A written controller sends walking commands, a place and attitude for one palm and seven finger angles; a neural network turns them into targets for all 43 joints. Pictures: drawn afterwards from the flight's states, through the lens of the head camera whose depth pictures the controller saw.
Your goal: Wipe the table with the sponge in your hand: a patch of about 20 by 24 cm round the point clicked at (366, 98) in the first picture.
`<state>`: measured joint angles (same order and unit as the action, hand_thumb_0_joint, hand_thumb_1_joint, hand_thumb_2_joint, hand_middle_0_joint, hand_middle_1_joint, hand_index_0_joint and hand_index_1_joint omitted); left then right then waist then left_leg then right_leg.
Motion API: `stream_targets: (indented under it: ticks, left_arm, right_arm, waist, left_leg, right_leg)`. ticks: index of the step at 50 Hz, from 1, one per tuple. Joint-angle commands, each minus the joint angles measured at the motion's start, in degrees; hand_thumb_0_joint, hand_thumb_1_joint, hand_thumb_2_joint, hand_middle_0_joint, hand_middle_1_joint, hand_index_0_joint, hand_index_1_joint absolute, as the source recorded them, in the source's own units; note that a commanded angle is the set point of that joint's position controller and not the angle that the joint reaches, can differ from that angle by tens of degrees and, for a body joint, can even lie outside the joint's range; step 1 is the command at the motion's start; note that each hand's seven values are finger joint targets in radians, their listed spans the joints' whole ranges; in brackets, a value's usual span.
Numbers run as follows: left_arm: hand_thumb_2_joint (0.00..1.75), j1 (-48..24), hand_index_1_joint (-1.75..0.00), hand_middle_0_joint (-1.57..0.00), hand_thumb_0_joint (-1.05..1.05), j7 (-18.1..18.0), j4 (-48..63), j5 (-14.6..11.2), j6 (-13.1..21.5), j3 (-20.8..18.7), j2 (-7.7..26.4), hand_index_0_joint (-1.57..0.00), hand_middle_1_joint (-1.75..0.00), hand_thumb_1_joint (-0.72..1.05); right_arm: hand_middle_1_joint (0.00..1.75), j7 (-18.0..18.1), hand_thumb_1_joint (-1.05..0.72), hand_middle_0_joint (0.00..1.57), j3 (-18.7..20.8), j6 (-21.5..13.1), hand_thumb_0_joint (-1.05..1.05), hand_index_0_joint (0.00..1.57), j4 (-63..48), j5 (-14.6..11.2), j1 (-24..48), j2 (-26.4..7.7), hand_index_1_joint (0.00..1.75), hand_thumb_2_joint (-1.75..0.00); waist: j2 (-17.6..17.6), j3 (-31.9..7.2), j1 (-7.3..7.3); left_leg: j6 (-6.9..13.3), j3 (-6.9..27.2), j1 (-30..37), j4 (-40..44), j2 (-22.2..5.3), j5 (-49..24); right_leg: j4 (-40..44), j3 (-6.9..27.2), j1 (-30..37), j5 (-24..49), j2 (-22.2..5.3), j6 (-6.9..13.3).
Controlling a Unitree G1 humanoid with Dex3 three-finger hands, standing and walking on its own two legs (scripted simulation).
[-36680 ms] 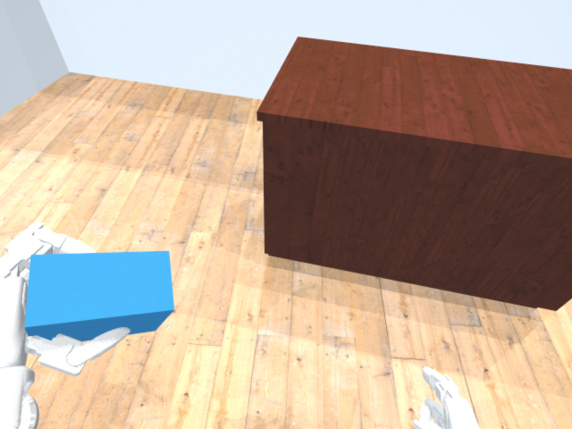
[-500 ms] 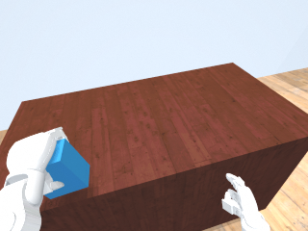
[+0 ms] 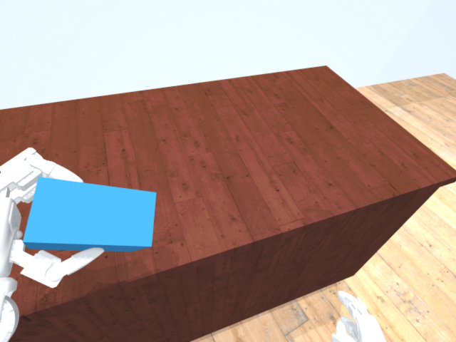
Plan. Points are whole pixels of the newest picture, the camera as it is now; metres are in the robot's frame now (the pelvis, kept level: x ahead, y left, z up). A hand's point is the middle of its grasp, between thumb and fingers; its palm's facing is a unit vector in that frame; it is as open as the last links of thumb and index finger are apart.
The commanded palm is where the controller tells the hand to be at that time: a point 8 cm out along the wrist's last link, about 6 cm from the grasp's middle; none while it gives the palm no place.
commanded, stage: step back with the hand held close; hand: left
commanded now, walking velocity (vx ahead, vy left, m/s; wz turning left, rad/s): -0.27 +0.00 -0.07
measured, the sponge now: (110, 222) +0.22 +0.18 +0.17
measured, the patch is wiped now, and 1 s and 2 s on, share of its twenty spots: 1.00 1.00 1.00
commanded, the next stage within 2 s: stop stepping back and stand still in 1.10 s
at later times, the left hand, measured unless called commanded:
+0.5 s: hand (12, 245) +0.17 +0.25 +0.20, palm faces +0.40 -0.82 -0.40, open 10.5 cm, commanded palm +0.12 +0.30 +0.21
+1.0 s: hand out of the picture +0.09 +0.26 +0.20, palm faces +0.41 -0.80 -0.43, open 10.5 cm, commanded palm +0.04 +0.29 +0.21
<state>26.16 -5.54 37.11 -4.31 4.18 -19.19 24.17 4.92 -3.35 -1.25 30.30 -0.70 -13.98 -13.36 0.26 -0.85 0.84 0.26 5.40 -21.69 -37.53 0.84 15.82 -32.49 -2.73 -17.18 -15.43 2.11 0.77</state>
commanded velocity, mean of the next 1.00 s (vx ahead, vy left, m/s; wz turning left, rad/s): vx -0.34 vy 0.00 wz -0.07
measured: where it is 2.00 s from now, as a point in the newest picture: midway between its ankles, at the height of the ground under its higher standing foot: outside the picture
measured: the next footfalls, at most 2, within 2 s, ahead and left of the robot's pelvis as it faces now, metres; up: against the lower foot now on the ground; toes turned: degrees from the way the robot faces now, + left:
left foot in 0.88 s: -0.03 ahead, +0.15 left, +0.00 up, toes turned +2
left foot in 1.34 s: -0.27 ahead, +0.13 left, +0.00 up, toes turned +3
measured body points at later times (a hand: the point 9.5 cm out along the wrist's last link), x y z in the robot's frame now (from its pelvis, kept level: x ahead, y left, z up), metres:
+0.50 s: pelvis -0.04 +0.02 -0.01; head -0.04 +0.04 +0.44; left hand +0.14 +0.30 +0.22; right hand +0.14 -0.22 -0.07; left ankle +0.04 +0.11 -0.73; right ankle +0.02 -0.11 -0.73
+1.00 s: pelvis -0.13 +0.01 -0.01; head -0.10 +0.03 +0.44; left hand +0.07 +0.30 +0.22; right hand +0.05 -0.22 -0.08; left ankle -0.07 +0.15 -0.73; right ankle -0.07 -0.10 -0.69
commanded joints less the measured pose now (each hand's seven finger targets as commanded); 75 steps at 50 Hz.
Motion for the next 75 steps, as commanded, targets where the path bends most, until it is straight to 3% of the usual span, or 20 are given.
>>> stream_targets:
  ticks: [1,9,20,26,31,33,35,38,41,44,48,54,57,60,65,67,69,71,72,75]
  left_arm:
    - [1.3,-4.43,-1.6,-1.2,0.0,-2.77,10.29,-0.52,5.74,-10.67,10.73,-1.2,-1.6,0.1]
    - [1.3,-2.16,-1.6,-1.2,0.0,-2.62,10.83,0.82,6.96,-9.82,8.91,-1.2,-1.6,0.1]
    - [1.3,-3.67,-1.6,-1.2,0.0,-3.9,9.5,0.41,8.38,-11.62,10.77,-1.2,-1.6,0.1]
    - [1.3,-9.44,-1.6,-1.2,0.0,-3.53,11.48,2.24,8.55,-11.44,9.9,-1.2,-1.6,0.1]
    - [1.3,-10.09,-1.6,-1.2,0.0,-2.62,10.71,2.24,8.35,-8.53,7.99,-1.2,-1.6,0.1]
    - [1.3,-9.74,-1.6,-1.2,0.0,-2.12,10.2,2.28,8.41,-7.76,7.36,-1.2,-1.6,0.1]
    - [1.3,-8.84,-1.6,-1.2,0.0,-2.54,10.72,1.82,8.72,-8.22,8.84,-1.2,-1.6,0.1]
    - [1.3,-6.56,-1.6,-1.2,0.0,-3.22,14.19,0.91,8.75,-9.75,10.84,-1.2,-1.6,0.1]
    - [1.3,-4.36,-1.6,-1.2,0.0,-3.75,12.74,0.88,8.17,-11.94,11.63,-1.2,-1.6,0.1]
    - [1.3,-3.45,-1.6,-1.2,0.0,-4.22,14.52,0.36,9.21,-13.65,10.7,-1.2,-1.6,0.1]
    - [1.3,-5.58,-1.6,-1.2,0.0,-4.06,13.54,0.49,8.63,-12.36,8.65,-1.2,-1.6,0.1]
    - [1.3,-6.85,-1.6,-1.2,0.0,-2.58,12.08,1.87,8.04,-9.26,7.24,-1.2,-1.6,0.1]
    - [1.3,-4.35,-1.6,-1.2,0.0,-2.78,12.43,0.8,8.63,-10.57,10.5,-1.2,-1.6,0.1]
    - [1.3,-3.49,-1.6,-1.2,0.0,-2.66,13.6,-0.16,7.39,-11.43,10.46,-1.2,-1.6,0.1]
    - [1.3,-9.39,-1.6,-1.2,0.0,-3.69,6.93,-0.02,5.33,-12.36,10.83,-1.2,-1.6,0.1]
    - [1.3,-11.9,-1.6,-1.2,0.0,-3.65,8.12,-0.16,5.67,-12.08,11.08,-1.2,-1.6,0.1]
    - [1.3,-15.04,-1.6,-1.2,0.0,-4.31,8.5,1.33,5.79,-12.76,13.5,-1.2,-1.6,0.1]
    - [1.3,-22.74,-1.6,-1.2,0.0,-2.91,10.81,2.9,7.48,-12.16,14.19,-1.2,-1.6,0.1]
    - [1.3,-17.66,-1.6,-1.2,0.0,-2.78,3.19,2.8,7.9,-10.63,11.12,-1.2,-1.6,0.1]
    - [1.3,-17.42,-1.6,-1.2,0.0,-2.07,0.19,1.81,8.4,-6.27,6.12,-1.2,-1.6,0.1]
  right_arm:
    - [0.3,0.55,-0.9,0.2,3.95,-3.79,0.0,0.2,-8.8,-0.02,6.82,-7.79,0.3,-0.9]
    - [0.3,0.06,-0.9,0.2,4.63,-6.55,0.0,0.2,-7.88,0.46,7.14,-8.52,0.3,-0.9]
    - [0.3,0.03,-0.9,0.2,5.15,-5.28,0.0,0.2,-7.45,-0.21,6.17,-6.95,0.3,-0.9]
    - [0.3,0.16,-0.9,0.2,5.42,-6.82,0.0,0.2,-9.3,0.08,7.42,-8.61,0.3,-0.9]
    - [0.3,-0.84,-0.9,0.2,4.92,-8.12,0.0,0.2,-7.78,0.48,7.08,-7.32,0.3,-0.9]
    - [0.3,-1.05,-0.9,0.2,4.72,-7.56,0.0,0.2,-7.33,0.43,7.88,-7.0,0.3,-0.9]
    - [0.3,-1.09,-0.9,0.2,5.62,-6.54,0.0,0.2,-7.59,-0.36,7.0,-6.84,0.3,-0.9]
    - [0.3,-1.62,-0.9,0.2,4.29,-4.88,0.0,0.2,-7.37,-0.22,8.46,-3.48,0.3,-0.9]
    - [0.3,-1.07,-0.9,0.2,4.24,-3.45,0.0,0.2,-7.13,-0.22,8.93,-3.92,0.3,-0.9]
    - [0.3,-0.88,-0.9,0.2,6.77,-4.93,0.0,0.2,-7.87,-0.01,8.09,-6.93,0.3,-0.9]
    - [0.3,-2.25,-0.9,0.2,7.22,-8.41,0.0,0.2,-4.32,0.45,4.58,-5.9,0.3,-0.9]
    - [0.3,-3.01,-0.9,0.2,5.34,-9.03,0.0,0.2,-7.13,-0.45,8.74,-6.84,0.3,-0.9]
    - [0.3,-2.31,-0.9,0.2,8.02,-8.99,0.0,0.2,-6.95,-2.15,6.98,-6.1,0.3,-0.9]
    - [0.3,-2.6,-0.9,0.2,4.4,-5.91,0.0,0.2,-6.2,-0.62,9.29,-2.04,0.3,-0.9]
    - [0.3,-0.95,-0.9,0.2,4.73,-5.91,0.0,0.2,-4.24,-0.85,5.41,-5.47,0.3,-0.9]
    - [0.3,-0.21,-0.9,0.2,4.9,-6.79,0.0,0.2,-4.31,-0.78,3.33,-7.67,0.3,-0.9]
    - [0.3,0.12,-0.9,0.2,5.16,-8.44,0.0,0.2,-5.44,-0.96,5.33,-7.21,0.3,-0.9]
    - [0.3,-2.33,-0.9,0.2,5.44,-9.3,0.0,0.2,-2.69,-0.86,6.16,-5.55,0.3,-0.9]
    - [0.3,-2.98,-0.9,0.2,5.24,-10.01,0.0,0.2,0.74,-1.01,6.11,-5.22,0.3,-0.9]
    - [0.3,-2.71,-0.9,0.2,4.83,-10.12,0.0,0.2,0.92,-1.09,5.07,-6.24,0.3,-0.9]
  waist:
    - [7.04,-9.51,-0.2]
    - [6.84,-8.34,0.31]
    - [-1.13,-6.05,-1.93]
    - [15.29,-5.48,-1.13]
    - [9.19,-8.1,-0.52]
    - [3.87,-7.63,-0.58]
    - [-6.55,-6.26,-1.46]
    - [-6.17,-9.76,-2.01]
    - [-2.05,-7.61,-2.76]
    - [14.07,-10.7,-1.63]
    - [9.75,-12.36,-1.73]
    - [7.34,-5.84,0.16]
    - [-16.48,-10.75,-0.09]
    - [-4.71,-9.22,-2.7]
    - [-8.8,-8.86,-3.68]
    - [4.21,-6.99,-4.07]
    - [24.79,-3.13,-4.69]
    - [14.86,4.22,-2.9]
    - [5.5,6.42,-1.74]
    - [7.67,3.72,-1.44]
  left_leg:
    - [2.86,8.28,1.59,8.94,-7.54,-10.77]
    - [4.37,11.65,-3.35,14.45,-9.48,-2.34]
    - [1.33,3.92,-1.56,-1.06,-5.26,10.68]
    - [5.61,16.38,-11.75,21.06,-12.96,24.13]
    - [5.07,11.48,-0.44,12.49,-12.41,-2.22]
    - [3.45,7.59,-4.48,7.23,-10.01,3.85]
    - [-0.05,0.79,-4.84,-8.16,-3.59,13.12]
    - [-1.35,-1.12,-2.25,-22.33,-3.7,9.88]
    - [-0.48,-1.61,-0.61,-3.57,-5.93,5.14]
    - [6.3,10.45,6.84,14.04,-18.89,-20.95]
    - [8.61,6.53,17.31,8.41,-19.95,-45.18]
    - [2.51,1.18,-6.02,2.57,-15.17,-3.44]
    - [-2.81,-3.92,-4.37,-38.55,-2.26,13.74]
    - [-3.17,-2.63,-1.04,-41.07,-4.97,8.29]
    - [1.82,-6.38,9.22,-10.81,-3.26,14.4]
    - [4.52,-4.26,7.81,8.79,-6.13,13.21]
    - [11.33,11.91,-6.14,24.33,-17.86,16.91]
    - [14.67,17.92,-16.93,24.84,-20.34,17.69]
    - [13.44,12.92,-12.21,21.24,-19.61,13.46]
    - [8.57,5.18,-10.29,14.54,-15.63,15.27]
  right_leg:
    - [0.63,4.08,1.81,10.04,-6.03,0.73]
    - [1.04,3.87,4.04,1.47,-2.26,-0.64]
    - [7.0,11.04,-10.84,-1.34,-11.99,3.33]
    - [-12.72,3.0,-1.38,-5.91,0.13,-1.81]
    - [-1.56,5.44,-1.55,-1.54,-0.82,-1.16]
    - [4.15,7.84,1.38,6.27,-3.71,0.24]
    - [10.33,17.81,-5.82,5.81,-13.94,5.3]
    - [9.25,19.12,-6.38,29.44,-22.52,9.42]
    - [1.56,14.63,-5.07,32.51,-19.5,5.49]
    - [-16.58,4.42,-11.97,0.5,-2.67,-2.46]
    - [-26.02,8.59,-19.08,-13.99,-1.56,-3.02]
    - [2.49,2.2,6.07,8.48,-3.11,-2.3]
    - [15.22,23.4,-6.94,16.84,-23.61,8.98]
    - [10.39,15.81,-16.63,3.8,-18.54,6.26]
    - [7.24,13.51,-21.22,-15.2,-14.04,2.52]
    - [-5.62,9.17,-17.26,-11.37,-7.98,0.83]
    - [-41.76,2.1,-16.39,-13.0,2.12,-3.35]
    - [-59.9,12.11,-22.25,-7.0,-2.85,-2.54]
    - [-56.54,10.91,-26.27,-5.94,-3.68,-1.98]
    - [-24.75,3.64,-11.09,-5.89,-4.55,-1.04]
